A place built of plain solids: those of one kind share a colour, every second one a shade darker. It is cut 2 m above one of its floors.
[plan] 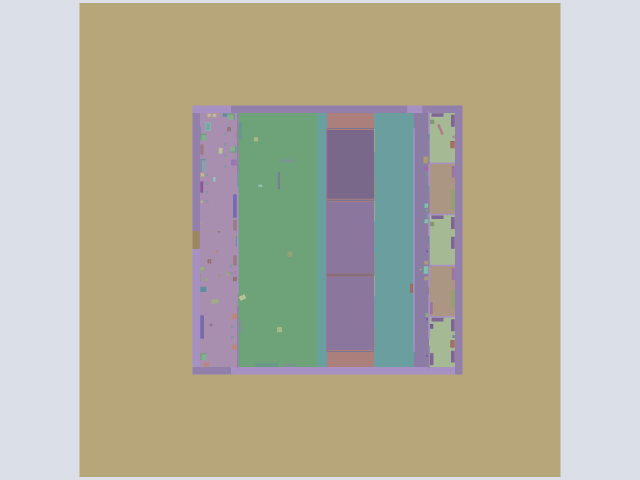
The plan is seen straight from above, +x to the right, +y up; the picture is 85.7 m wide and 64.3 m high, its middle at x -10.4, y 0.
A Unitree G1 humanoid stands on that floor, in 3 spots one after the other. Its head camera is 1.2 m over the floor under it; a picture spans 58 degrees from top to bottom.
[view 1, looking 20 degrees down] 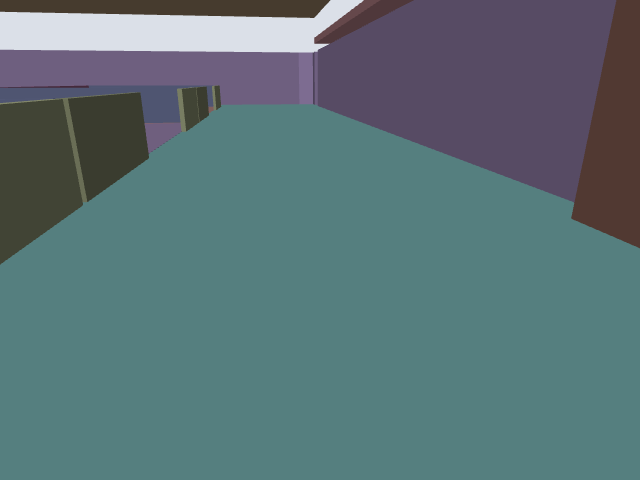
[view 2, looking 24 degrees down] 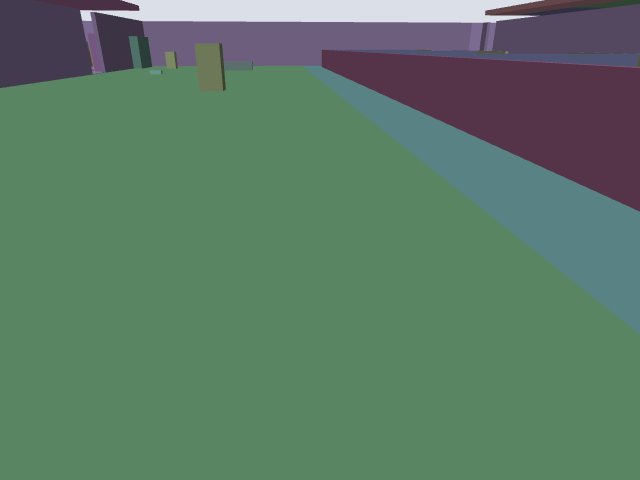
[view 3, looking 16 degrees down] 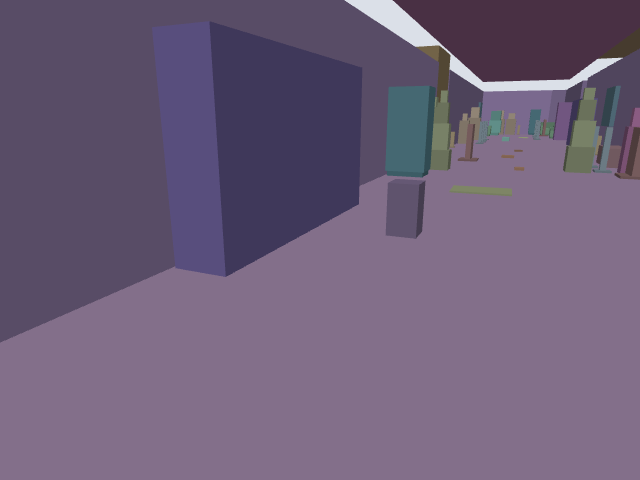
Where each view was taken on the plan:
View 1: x -1.21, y -9.39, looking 82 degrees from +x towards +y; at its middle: floor_walkway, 3.51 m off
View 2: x -12.38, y -16.05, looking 85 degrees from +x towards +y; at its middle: floor_yard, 2.95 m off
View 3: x -24.00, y -15.80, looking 114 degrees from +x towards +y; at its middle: floor_lobby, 4.35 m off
